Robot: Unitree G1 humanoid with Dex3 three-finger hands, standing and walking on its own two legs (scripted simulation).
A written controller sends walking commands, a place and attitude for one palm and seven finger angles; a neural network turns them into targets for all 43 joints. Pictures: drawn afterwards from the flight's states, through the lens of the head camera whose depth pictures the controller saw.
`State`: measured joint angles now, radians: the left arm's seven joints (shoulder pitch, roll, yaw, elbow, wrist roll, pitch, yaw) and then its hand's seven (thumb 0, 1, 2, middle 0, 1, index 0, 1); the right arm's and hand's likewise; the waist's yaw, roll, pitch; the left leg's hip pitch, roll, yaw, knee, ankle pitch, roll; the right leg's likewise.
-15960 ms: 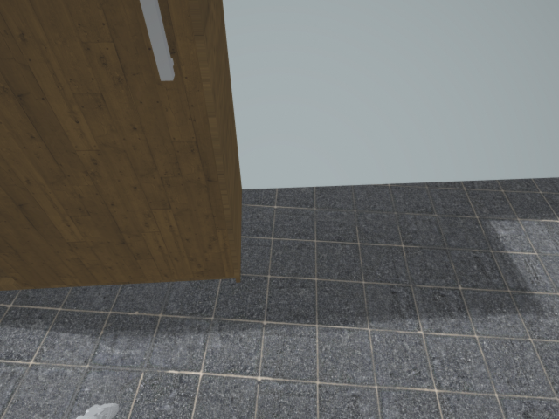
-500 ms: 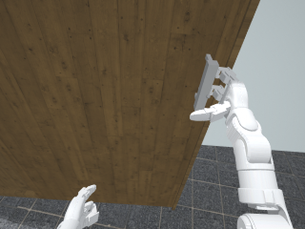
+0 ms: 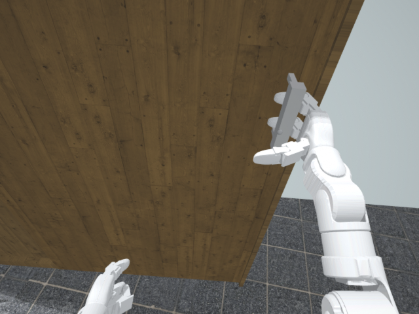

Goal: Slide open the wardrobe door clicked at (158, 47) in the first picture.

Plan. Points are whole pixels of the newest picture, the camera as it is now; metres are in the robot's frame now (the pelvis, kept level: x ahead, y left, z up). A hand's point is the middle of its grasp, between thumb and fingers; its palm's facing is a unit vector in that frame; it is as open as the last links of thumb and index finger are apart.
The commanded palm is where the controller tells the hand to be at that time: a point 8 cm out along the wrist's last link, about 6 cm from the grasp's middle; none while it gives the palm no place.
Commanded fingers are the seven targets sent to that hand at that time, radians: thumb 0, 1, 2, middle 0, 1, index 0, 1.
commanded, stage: slide the fingers in behind the handle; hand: right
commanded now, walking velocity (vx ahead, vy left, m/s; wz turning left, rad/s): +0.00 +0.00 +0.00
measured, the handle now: (284, 113) +0.43 -0.12 +0.21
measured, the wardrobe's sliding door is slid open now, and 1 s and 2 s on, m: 0.00 0.00 0.00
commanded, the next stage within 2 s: grip the handle and tug to test in 0.64 s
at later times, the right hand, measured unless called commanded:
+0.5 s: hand (275, 129) +0.38 -0.09 +0.21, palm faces +0.02 +1.00 -0.02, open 14.1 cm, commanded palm +0.35 -0.13 +0.21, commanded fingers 0.00 0.50 -0.30 0.30 1.20 0.30 1.20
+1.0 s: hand (275, 129) +0.38 -0.09 +0.21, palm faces +0.00 +1.00 -0.01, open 12.4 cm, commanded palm +0.35 -0.14 +0.21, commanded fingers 0.00 -0.15 -0.58 0.37 1.29 0.37 1.29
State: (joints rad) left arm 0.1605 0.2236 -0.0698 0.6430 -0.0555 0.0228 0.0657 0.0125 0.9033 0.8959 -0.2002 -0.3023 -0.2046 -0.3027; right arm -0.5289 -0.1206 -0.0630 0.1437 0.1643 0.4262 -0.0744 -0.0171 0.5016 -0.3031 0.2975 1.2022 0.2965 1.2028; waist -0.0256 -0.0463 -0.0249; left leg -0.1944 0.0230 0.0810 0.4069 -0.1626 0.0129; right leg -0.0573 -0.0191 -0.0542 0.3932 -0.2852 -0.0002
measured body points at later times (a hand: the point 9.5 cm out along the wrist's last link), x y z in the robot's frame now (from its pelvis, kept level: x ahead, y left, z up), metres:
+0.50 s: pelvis +0.00 +0.00 +0.00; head -0.03 +0.02 +0.45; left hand +0.18 +0.21 -0.09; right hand +0.37 -0.14 +0.21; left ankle +0.04 +0.11 -0.74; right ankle -0.04 -0.12 -0.74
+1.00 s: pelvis +0.00 +0.00 +0.00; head -0.03 +0.01 +0.45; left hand +0.19 +0.21 -0.09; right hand +0.37 -0.15 +0.21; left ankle +0.04 +0.11 -0.74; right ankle -0.04 -0.12 -0.74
